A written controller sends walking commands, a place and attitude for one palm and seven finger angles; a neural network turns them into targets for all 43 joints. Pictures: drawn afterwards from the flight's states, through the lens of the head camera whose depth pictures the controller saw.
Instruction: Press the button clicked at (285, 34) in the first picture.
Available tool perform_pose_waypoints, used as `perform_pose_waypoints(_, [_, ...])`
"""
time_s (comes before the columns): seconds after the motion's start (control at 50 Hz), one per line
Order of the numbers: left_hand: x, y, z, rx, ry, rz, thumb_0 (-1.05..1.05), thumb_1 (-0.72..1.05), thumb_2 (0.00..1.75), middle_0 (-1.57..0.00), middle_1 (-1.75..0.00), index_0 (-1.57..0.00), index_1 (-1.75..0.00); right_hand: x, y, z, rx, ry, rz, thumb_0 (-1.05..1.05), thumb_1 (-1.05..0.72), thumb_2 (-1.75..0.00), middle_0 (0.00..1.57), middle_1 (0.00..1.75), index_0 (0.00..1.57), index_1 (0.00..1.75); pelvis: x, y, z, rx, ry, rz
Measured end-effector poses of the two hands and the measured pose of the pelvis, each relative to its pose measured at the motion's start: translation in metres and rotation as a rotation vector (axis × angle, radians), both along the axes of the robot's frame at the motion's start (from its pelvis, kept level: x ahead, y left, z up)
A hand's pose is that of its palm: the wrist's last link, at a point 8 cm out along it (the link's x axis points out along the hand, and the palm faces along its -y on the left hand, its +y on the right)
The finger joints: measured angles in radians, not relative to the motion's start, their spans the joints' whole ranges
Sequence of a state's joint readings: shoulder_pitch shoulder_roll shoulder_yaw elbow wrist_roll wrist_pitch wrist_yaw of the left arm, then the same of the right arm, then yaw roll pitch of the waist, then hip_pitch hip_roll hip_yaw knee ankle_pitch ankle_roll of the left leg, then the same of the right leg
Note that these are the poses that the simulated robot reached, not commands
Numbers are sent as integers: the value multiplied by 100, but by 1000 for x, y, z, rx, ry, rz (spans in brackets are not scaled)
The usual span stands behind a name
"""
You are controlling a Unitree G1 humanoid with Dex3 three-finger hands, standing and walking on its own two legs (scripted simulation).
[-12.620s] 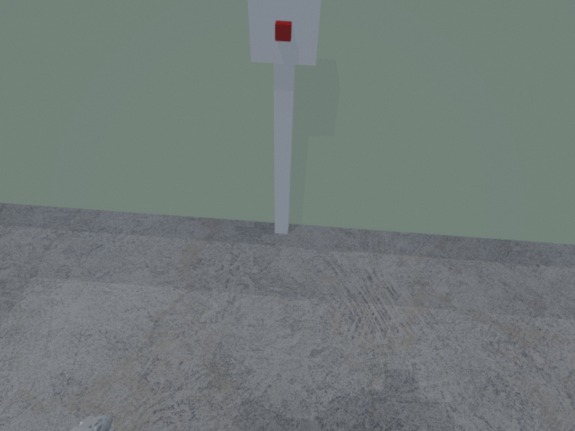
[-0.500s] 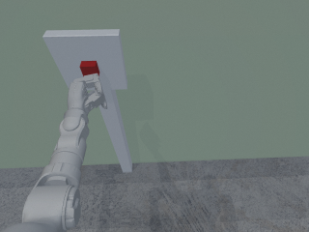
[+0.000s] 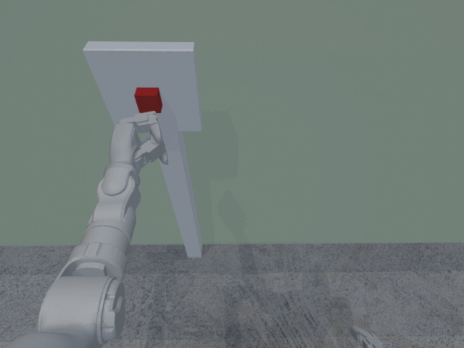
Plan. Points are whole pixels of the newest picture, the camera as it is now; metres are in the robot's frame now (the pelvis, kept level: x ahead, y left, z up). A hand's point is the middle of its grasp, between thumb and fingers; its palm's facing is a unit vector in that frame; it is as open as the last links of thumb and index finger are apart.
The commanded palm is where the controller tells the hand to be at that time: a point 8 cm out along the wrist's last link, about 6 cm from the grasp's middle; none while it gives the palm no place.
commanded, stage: aim a knuckle at the button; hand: left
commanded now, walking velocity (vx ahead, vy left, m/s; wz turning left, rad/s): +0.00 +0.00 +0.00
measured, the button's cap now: (149, 99) +0.52 +0.16 +0.14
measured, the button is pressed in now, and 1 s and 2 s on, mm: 0 10 0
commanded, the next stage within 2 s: press the button with the knuckle in 0.02 s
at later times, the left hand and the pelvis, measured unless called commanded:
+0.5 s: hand (164, 133) +0.46 +0.13 +0.11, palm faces +0.02 -1.00 +0.01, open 3.1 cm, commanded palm +0.44 +0.18 +0.11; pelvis +0.00 +0.00 +0.00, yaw +0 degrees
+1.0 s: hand (162, 125) +0.49 +0.13 +0.11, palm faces +0.01 -1.00 -0.01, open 3.5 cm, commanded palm +0.49 +0.18 +0.11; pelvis -0.02 +0.00 -0.01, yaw +1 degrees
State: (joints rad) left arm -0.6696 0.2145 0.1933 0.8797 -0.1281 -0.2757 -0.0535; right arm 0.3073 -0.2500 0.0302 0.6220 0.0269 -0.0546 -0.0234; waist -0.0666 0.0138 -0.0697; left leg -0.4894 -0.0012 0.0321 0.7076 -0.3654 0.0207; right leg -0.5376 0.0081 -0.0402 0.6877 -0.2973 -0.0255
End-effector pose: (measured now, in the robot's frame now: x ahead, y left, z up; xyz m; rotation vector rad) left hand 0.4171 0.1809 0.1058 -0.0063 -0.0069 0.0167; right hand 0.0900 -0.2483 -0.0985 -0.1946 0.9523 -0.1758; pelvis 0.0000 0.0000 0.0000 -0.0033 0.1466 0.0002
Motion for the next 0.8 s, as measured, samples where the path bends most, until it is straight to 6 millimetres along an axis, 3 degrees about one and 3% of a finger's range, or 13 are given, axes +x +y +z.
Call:
perform_pose_waypoints(0.26, [-2, 4, 0, 5, -5, 2, 2, 90, 90, -130, -150, -130, -150, -15, 2, -5, 4, 54, -19, 1, -91, -90, 20, 30, 20, 30, 2, 2, 0, -3, -4, 0])
perform_pose_waypoints(0.52, [28, -1, 3, -2, 12, 5, 2, 90, 90, -130, -150, -130, -150, -39, -4, -9, -14, 117, -44, 1, -91, -90, 20, 30, 20, 30, 0, 1, -3, -1, 29, -3])
perform_pose_waypoints(0.8, [45, 3, 4, 7, 17, -3, 2, 90, 90, -130, -150, -145, -150, -72, -11, -14, -37, 223, -64, 1, -91, -90, 20, 30, 20, 30, -5, 0, -7, -8, 66, 10])
